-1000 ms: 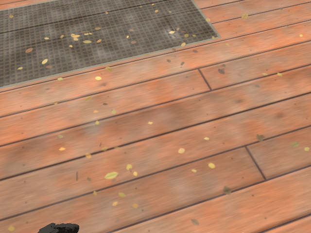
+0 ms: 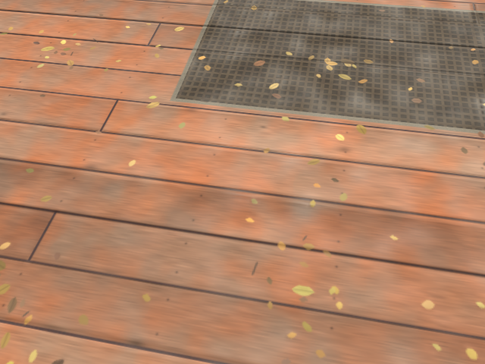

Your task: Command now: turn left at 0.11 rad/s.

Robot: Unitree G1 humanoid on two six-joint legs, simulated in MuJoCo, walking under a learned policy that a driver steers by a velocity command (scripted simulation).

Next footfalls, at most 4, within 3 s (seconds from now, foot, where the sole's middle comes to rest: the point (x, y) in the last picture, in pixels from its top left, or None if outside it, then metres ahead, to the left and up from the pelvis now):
0.08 left None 0.02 0.14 -0.78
1.74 left None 0.42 0.13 -0.78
2.28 right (304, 278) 0.73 -0.11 -0.78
2.82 left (230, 196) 1.04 0.12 -0.78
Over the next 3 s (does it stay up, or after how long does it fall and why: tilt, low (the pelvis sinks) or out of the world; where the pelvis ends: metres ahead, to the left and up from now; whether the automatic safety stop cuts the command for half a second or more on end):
stays up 0.94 0.03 0.00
